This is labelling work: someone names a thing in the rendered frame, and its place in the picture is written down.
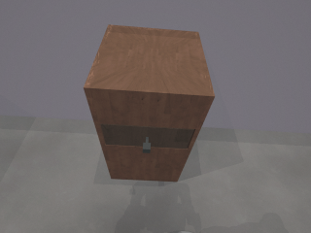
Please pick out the handle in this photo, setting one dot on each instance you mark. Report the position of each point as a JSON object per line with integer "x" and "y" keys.
{"x": 147, "y": 146}

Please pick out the cabinet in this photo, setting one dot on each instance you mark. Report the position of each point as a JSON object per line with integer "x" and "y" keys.
{"x": 154, "y": 77}

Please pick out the drawer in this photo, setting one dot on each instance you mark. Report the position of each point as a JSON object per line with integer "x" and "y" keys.
{"x": 135, "y": 136}

